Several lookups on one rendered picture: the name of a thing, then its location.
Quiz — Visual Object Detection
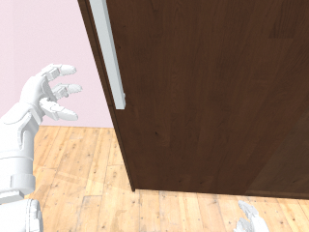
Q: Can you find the robot left upper arm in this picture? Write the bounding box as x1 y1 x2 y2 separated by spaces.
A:
0 198 43 232

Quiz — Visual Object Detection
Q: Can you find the left robot hand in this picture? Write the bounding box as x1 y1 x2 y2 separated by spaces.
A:
19 63 83 121

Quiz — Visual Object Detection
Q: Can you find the wardrobe door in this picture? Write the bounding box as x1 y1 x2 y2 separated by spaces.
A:
248 105 309 193
86 0 309 196

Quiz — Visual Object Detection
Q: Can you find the left robot forearm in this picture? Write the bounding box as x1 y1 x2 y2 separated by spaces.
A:
0 101 43 205

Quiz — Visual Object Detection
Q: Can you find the handle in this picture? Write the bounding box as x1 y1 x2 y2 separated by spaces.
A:
89 0 126 109

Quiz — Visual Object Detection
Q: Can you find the right robot hand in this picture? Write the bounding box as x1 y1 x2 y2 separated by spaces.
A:
234 200 269 232

